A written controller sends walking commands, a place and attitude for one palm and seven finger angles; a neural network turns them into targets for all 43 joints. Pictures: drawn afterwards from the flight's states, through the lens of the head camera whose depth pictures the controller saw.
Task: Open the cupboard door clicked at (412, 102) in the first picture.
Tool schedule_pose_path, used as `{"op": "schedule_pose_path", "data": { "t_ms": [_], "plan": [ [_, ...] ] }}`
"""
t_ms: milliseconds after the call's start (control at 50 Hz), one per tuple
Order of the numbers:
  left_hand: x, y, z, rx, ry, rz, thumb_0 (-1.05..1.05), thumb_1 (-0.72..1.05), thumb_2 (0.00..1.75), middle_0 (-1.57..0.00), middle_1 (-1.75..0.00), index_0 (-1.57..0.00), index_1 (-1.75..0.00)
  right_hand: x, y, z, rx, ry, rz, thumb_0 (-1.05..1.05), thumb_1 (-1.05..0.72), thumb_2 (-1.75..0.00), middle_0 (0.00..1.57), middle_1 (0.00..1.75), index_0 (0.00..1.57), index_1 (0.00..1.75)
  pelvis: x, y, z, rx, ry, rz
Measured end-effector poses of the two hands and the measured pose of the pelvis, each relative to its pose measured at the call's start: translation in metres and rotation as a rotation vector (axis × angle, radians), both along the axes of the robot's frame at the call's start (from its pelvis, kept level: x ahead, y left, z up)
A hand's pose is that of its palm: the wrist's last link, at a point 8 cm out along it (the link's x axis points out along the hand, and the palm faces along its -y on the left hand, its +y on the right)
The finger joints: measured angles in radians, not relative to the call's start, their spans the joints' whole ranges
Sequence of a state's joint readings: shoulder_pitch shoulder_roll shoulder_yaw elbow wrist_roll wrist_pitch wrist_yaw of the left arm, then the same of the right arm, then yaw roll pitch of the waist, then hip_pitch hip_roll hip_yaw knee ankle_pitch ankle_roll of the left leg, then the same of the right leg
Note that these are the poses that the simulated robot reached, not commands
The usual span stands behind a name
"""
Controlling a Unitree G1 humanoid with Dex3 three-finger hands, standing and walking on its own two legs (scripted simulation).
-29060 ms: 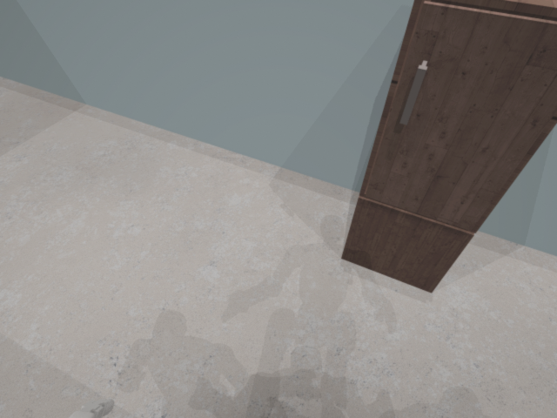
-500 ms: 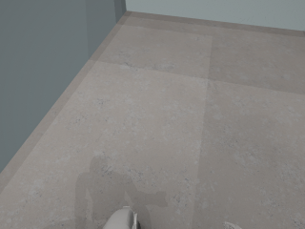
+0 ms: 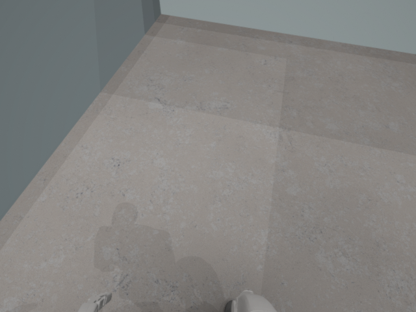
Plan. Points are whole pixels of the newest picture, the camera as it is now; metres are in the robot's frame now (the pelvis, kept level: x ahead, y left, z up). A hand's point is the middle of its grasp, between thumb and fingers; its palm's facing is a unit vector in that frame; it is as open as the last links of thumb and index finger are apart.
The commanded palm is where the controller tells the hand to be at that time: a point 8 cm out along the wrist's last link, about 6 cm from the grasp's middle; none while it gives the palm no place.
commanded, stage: turn to face it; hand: left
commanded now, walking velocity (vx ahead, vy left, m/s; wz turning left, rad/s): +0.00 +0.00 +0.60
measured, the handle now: out of the picture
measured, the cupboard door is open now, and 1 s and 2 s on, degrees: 51 51 51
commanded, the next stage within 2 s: none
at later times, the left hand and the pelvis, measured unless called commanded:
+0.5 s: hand out of the picture +0.08 +0.20 -0.19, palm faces +0.37 -0.91 -0.21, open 7.3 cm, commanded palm none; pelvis +0.07 -0.01 -0.01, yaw +20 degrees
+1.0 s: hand out of the picture +0.08 +0.14 -0.14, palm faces +0.56 -0.77 -0.30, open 7.4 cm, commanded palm none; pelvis +0.12 -0.07 +0.00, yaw +37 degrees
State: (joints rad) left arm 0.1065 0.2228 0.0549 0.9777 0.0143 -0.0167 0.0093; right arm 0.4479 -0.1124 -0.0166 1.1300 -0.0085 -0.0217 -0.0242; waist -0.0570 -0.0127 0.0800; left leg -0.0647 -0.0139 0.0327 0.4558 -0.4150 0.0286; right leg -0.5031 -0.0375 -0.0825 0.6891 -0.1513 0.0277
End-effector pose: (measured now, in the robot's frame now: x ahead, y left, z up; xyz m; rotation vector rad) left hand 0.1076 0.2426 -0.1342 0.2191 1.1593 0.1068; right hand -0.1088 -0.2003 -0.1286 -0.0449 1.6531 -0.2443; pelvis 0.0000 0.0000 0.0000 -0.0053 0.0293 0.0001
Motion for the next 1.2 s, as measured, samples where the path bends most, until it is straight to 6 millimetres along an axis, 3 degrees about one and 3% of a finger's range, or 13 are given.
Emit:
{"op": "schedule_pose_path", "data": {
  "t_ms": [60,140,240,300,400,480,540,600,760,900,1000,1100,1200],
  "plan": [
    [0.036,-0.015,0.001,0.015,-0.069,0.006,0.02,0.93,0.9,-0.2,-0.3,-0.2,-0.3,0.026,-0.016,-0.014,0.025,0.023,0.008,0.01,-0.91,-0.9,0.2,0.3,0.2,0.3,0.023,-0.015,-0.009,0.014,0.003,0.033],
    [0.046,-0.032,0.011,0.012,-0.101,0.054,0.01,0.92,0.9,-0.2,-0.3,-0.2,-0.3,0.095,-0.044,-0.019,0.013,-0.06,0.086,0.01,-0.91,-0.9,0.2,0.3,0.2,0.3,0.037,-0.026,-0.003,0.03,-0.012,0.094],
    [0.029,-0.046,0.013,-0.021,-0.064,0.155,0.0,0.92,0.9,-0.2,-0.3,-0.2,-0.3,0.204,-0.068,-0.01,-0.017,-0.246,0.215,0.01,-0.91,-0.9,0.2,0.3,0.19,0.3,0.052,-0.033,0.006,0.037,-0.009,0.17],
    [0.019,-0.039,0.014,-0.016,-0.075,0.233,-0.02,0.94,0.9,-0.2,-0.3,-0.21,-0.3,0.262,-0.072,-0.002,-0.033,-0.343,0.303,0.01,-0.91,-0.9,0.19,0.3,0.19,0.3,0.059,-0.034,0.007,0.034,-0.008,0.219],
    [-0.012,-0.022,0.003,-0.017,-0.034,0.327,-0.01,0.93,0.9,-0.2,-0.3,-0.21,-0.3,0.34,-0.054,0.011,-0.049,-0.464,0.441,0.01,-0.92,-0.9,0.19,0.3,0.19,0.3,0.068,-0.027,0.002,0.021,-0.01,0.29],
    [-0.047,-0.003,-0.018,-0.028,0.023,0.409,0.0,0.92,0.9,-0.2,-0.3,-0.2,-0.3,0.383,-0.025,0.013,-0.051,-0.545,0.546,0.01,-0.91,-0.9,0.19,0.3,0.19,0.3,0.074,-0.013,-0.011,0.003,-0.01,0.341],
    [-0.07,0.009,-0.025,-0.019,0.093,0.456,0.0,0.92,0.9,-0.2,-0.3,-0.2,-0.3,0.396,-0.007,0.014,-0.041,-0.571,0.601,0.01,-0.91,-0.9,0.19,0.3,0.19,0.3,0.075,-0.009,-0.014,0.007,-0.005,0.37],
    [-0.079,0.016,-0.016,-0.002,0.118,0.495,0.01,0.92,0.9,-0.2,-0.3,-0.2,-0.3,0.392,0.001,0.015,-0.029,-0.538,0.632,0.0,-0.91,-0.9,0.19,0.3,0.19,0.3,0.079,-0.009,-0.007,-0.004,0.003,0.402],
    [-0.073,0.011,0.014,0.051,0.078,0.558,0.01,0.91,0.9,-0.2,-0.3,-0.2,-0.3,0.376,-0.005,0.001,0.038,-0.407,0.663,0.01,-0.91,-0.9,0.2,0.3,0.2,0.3,0.092,-0.023,0.005,0.0,0.01,0.479],
    [-0.051,-0.026,0.021,0.102,0.013,0.589,0.01,0.91,0.9,-0.2,-0.3,-0.2,-0.3,0.389,-0.039,-0.029,0.086,-0.334,0.671,0.01,-0.91,-0.9,0.2,0.3,0.2,0.3,0.111,-0.058,-0.007,0.026,0.007,0.559],
    [-0.056,-0.067,0.031,0.079,0.022,0.654,0.01,0.91,0.9,-0.2,-0.3,-0.2,-0.3,0.416,-0.053,-0.023,0.09,-0.315,0.724,0.01,-0.91,-0.9,0.2,0.3,0.2,0.3,0.119,-0.073,0.004,0.059,-0.004,0.638],
    [-0.067,-0.094,0.03,0.045,0.03,0.741,0.01,0.92,0.9,-0.2,-0.3,-0.21,-0.3,0.443,-0.05,-0.01,0.087,-0.326,0.792,0.01,-0.91,-0.9,0.2,0.3,0.19,0.3,0.129,-0.083,0.011,0.071,0.005,0.713],
    [-0.093,-0.108,0.023,0.03,0.036,0.835,0.0,0.93,0.9,-0.2,-0.3,-0.21,-0.3,0.47,-0.026,-0.004,0.088,-0.346,0.907,0.01,-0.91,-0.9,0.19,0.3,0.19,0.3,0.13,-0.086,0.01,0.067,0.005,0.792]
  ]
}}
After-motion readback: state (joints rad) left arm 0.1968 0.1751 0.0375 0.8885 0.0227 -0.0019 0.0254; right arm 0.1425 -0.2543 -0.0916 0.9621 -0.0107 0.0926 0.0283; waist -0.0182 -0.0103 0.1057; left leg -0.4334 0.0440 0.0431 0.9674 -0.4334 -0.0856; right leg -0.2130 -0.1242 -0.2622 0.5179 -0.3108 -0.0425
